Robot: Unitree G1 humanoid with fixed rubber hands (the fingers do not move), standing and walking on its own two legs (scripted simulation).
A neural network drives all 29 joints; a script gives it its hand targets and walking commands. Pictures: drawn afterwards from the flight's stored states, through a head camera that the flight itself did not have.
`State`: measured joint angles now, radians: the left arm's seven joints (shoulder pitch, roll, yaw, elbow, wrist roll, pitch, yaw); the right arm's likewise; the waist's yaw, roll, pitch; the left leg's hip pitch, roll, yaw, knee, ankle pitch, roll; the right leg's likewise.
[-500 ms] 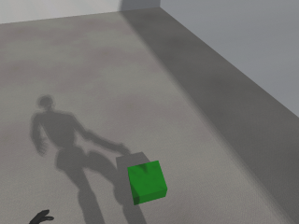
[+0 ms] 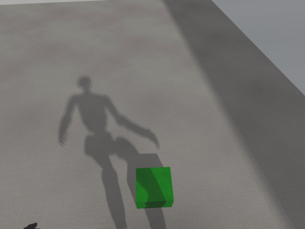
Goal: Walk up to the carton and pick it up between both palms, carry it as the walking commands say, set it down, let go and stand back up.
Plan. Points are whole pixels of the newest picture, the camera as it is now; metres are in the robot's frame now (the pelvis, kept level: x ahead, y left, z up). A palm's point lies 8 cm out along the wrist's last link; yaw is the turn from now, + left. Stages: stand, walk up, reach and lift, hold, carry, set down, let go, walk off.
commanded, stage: walk up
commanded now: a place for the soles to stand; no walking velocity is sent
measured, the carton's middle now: (153, 187) +0.46 +0.02 -0.68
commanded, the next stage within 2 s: reach and lift in 1.76 s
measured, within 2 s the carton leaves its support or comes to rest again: neither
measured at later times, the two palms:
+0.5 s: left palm out of the picture +0.11 +0.33 -0.07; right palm (278, 217) +0.20 -0.32 -0.09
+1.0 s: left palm out of the picture +0.08 +0.32 -0.07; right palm (278, 220) +0.19 -0.31 -0.07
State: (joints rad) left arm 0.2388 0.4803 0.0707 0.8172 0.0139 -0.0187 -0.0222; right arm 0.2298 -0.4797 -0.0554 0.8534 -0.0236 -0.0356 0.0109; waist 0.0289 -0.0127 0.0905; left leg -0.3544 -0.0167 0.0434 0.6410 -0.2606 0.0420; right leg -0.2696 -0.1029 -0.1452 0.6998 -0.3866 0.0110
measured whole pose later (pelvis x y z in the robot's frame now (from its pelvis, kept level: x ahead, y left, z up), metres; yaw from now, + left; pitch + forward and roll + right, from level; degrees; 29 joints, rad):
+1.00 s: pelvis +0.02 -0.01 +0.02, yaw +8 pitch -2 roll +0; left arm 0.08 0.43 0.02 1.01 0.02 -0.03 0.00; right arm 0.05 -0.42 -0.01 1.02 -0.01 -0.01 0.02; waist 0.01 0.00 0.04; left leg -0.23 -0.03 -0.07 0.47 -0.21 0.01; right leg -0.15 -0.05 -0.08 0.44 -0.26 0.02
